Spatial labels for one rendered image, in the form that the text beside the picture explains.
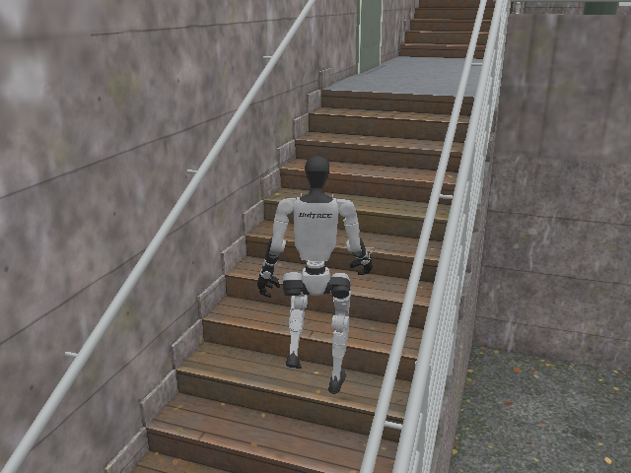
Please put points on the stairs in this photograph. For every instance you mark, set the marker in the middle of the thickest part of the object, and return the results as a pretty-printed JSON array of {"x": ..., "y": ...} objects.
[
  {"x": 239, "y": 408},
  {"x": 443, "y": 28}
]

